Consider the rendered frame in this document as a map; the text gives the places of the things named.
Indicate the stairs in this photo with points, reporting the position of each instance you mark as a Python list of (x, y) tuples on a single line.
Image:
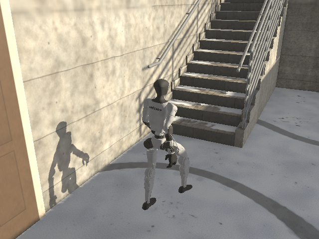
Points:
[(211, 94)]

